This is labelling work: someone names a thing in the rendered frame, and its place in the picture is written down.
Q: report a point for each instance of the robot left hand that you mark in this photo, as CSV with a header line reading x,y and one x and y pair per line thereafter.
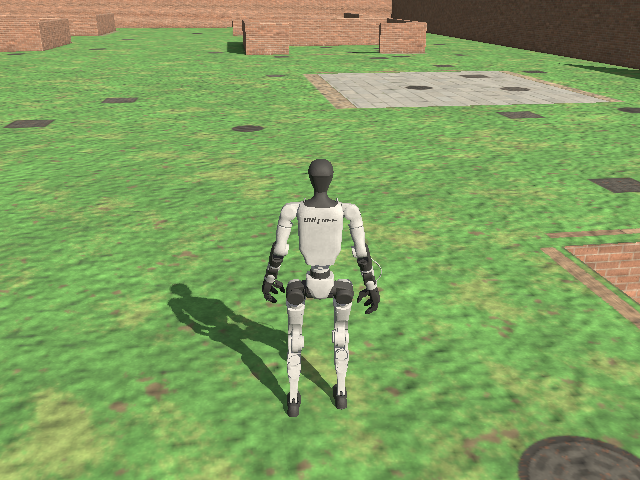
x,y
267,287

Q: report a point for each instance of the right robot forearm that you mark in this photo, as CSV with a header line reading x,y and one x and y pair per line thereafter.
x,y
367,271

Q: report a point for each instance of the left robot forearm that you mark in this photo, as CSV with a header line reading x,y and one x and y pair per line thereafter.
x,y
273,266

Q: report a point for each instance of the right robot upper arm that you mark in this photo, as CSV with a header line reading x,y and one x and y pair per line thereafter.
x,y
351,212

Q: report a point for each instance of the humanoid robot head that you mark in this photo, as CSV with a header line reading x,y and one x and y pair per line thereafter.
x,y
320,173

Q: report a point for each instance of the left robot upper arm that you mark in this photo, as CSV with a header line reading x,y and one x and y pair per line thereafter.
x,y
288,212

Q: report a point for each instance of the right robot thigh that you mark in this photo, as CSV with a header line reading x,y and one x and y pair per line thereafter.
x,y
342,301

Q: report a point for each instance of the robot right hand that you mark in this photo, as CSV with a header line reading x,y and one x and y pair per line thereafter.
x,y
374,299

